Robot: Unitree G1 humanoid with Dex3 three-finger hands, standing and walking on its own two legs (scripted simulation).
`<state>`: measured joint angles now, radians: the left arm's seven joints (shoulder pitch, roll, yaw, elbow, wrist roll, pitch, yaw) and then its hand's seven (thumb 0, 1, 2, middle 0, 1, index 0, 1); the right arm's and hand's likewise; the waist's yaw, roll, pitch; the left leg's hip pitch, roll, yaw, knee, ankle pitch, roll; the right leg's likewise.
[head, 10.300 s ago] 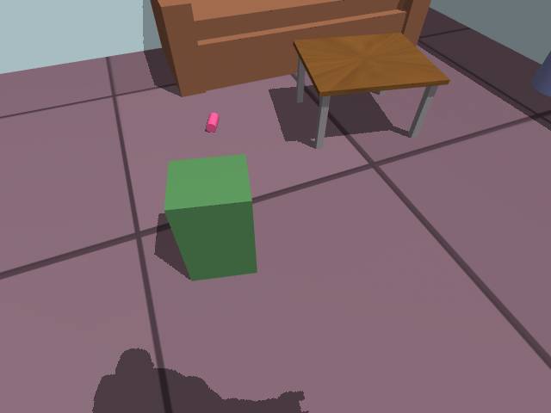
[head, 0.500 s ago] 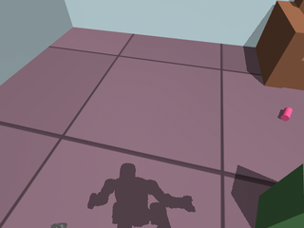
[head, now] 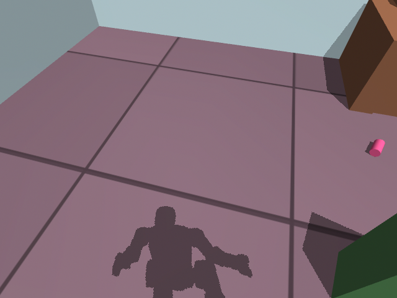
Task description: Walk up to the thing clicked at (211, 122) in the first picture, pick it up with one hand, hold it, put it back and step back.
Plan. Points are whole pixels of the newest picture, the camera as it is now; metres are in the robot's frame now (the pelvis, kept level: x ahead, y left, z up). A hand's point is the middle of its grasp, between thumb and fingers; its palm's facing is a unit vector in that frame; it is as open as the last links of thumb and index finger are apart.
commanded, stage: stand
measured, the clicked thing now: (377, 147) +1.13 -1.22 -0.75
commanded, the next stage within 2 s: none
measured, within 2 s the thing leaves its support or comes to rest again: neither
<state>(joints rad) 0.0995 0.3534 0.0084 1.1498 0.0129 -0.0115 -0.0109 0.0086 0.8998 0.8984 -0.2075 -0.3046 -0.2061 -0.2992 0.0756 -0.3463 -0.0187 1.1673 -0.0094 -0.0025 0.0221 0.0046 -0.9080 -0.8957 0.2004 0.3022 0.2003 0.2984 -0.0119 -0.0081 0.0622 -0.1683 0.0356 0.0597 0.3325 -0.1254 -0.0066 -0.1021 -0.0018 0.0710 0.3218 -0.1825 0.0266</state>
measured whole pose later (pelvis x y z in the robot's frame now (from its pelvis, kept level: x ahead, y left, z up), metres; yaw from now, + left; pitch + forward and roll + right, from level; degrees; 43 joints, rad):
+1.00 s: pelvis +0.01 +0.00 +0.00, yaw +1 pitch -3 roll +0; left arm 0.12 0.36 0.00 1.12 0.01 -0.01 -0.01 0.01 0.90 0.90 -0.21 -0.30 -0.21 -0.30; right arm 0.08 -0.34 -0.01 1.15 0.00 0.00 0.02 0.00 -0.91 -0.90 0.20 0.30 0.20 0.30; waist -0.01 -0.01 0.05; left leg -0.14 0.02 0.04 0.33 -0.14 0.00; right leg -0.06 -0.02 0.05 0.31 -0.20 0.03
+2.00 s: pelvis +0.02 +0.00 +0.00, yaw +2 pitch -2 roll +0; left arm 0.13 0.36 0.00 1.11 0.02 -0.01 -0.01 0.01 0.90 0.90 -0.21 -0.30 -0.21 -0.30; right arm 0.09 -0.35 -0.01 1.14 0.00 -0.01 0.01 0.00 -0.91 -0.90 0.20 0.30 0.20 0.30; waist -0.01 -0.01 0.05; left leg -0.15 0.02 0.03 0.34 -0.15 0.00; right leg -0.06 -0.02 0.04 0.31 -0.21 0.03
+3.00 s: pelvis +0.37 +0.00 -0.01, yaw +5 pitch -3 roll +0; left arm 0.26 0.42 0.05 0.88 -0.01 -0.05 -0.05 0.01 0.90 0.90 -0.21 -0.30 -0.21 -0.30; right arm 0.26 -0.37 -0.05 0.85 0.00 -0.07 0.05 0.00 -0.91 -0.90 0.20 0.30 0.20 0.30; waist -0.01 -0.05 0.09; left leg -0.15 0.03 0.09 0.47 -0.27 0.01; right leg -0.46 -0.04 0.06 1.03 -0.33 -0.02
